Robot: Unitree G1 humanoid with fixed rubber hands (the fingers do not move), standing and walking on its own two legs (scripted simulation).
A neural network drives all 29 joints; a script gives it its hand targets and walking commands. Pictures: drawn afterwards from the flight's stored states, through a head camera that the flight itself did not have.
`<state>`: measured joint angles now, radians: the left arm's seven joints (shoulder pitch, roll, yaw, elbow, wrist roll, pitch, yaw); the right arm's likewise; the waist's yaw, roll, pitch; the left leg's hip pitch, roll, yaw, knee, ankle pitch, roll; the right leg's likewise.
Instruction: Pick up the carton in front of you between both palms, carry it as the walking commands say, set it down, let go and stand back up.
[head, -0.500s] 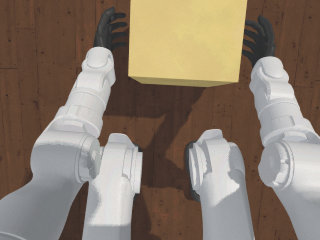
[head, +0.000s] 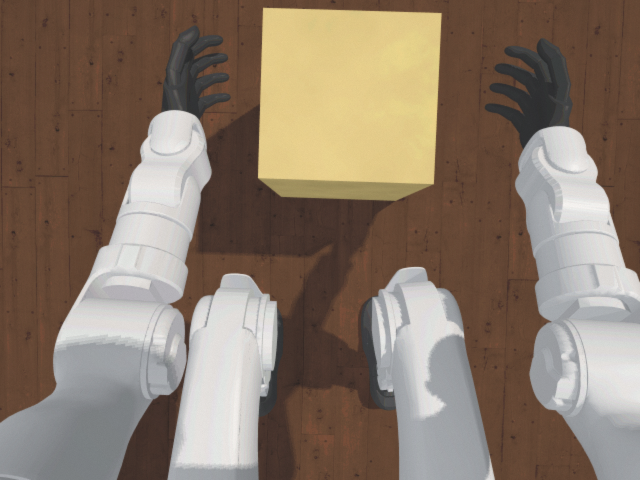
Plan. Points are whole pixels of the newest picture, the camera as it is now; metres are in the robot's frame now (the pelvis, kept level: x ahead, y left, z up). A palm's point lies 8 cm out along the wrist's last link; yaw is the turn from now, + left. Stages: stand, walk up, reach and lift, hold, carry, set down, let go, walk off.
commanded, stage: set down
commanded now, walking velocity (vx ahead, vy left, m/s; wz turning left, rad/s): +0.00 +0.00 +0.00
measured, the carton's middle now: (343, 125) +0.53 -0.05 -0.30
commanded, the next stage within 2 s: let go in 0.72 s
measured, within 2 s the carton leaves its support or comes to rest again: neither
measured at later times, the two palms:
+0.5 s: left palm (95, 44) +0.51 +0.14 +0.02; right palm out of the picture +0.48 -0.26 +0.03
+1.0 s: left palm out of the picture +0.45 +0.17 +0.15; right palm out of the picture +0.43 -0.26 +0.15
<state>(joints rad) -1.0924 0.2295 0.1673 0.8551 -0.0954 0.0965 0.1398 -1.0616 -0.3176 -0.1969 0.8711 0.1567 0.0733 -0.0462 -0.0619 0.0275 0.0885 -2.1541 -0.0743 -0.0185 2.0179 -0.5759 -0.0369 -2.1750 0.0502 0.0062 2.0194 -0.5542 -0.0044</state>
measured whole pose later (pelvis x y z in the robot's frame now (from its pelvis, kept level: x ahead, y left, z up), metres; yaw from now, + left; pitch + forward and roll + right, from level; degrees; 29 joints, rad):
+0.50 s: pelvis +0.02 +0.00 +0.13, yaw -1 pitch +46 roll +1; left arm -0.93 0.18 0.20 0.72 -0.02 0.14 0.11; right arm -0.91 -0.29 -0.29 0.78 0.08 0.10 0.04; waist -0.05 0.03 -0.10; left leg -1.86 -0.07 -0.04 1.55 -0.49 -0.02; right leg -1.88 0.05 0.02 1.55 -0.47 0.00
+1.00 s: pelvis +0.07 +0.00 +0.27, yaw -1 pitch +38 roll +1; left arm -0.53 0.12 0.18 0.62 0.09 0.09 0.07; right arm -0.54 -0.24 -0.24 0.68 -0.05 0.05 0.09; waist -0.03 0.01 -0.10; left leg -1.28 -0.05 -0.05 0.97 -0.35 -0.02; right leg -1.30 0.04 0.04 0.98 -0.33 -0.01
